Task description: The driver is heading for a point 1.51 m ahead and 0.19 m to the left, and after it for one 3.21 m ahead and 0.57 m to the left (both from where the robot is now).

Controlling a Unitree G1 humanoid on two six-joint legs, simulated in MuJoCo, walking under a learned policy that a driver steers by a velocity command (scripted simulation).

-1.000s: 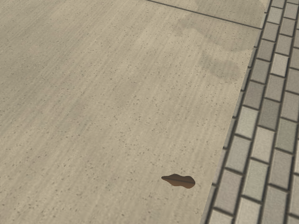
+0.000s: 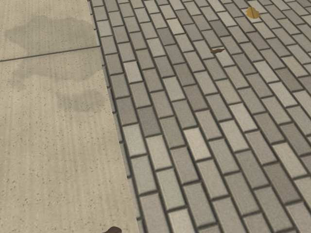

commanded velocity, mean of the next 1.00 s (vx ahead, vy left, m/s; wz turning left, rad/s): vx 0.45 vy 0.00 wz -0.18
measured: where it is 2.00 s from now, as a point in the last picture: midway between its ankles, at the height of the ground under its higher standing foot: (169, 118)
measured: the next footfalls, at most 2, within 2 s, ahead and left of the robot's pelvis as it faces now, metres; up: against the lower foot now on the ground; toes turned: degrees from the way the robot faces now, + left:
right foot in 0.10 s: +0.05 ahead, -0.14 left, +0.00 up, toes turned -7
left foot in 0.58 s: +0.46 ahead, +0.00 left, +0.00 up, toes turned -9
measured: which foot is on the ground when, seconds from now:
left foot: down 0.00-0.10, up 0.12-0.56, down 0.58-1.00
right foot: up 0.00-0.08, down 0.10-0.58, up 0.60-1.00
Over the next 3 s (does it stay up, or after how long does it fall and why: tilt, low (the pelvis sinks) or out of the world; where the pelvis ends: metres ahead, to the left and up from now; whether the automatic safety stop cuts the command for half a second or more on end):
stays up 1.39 0.21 0.00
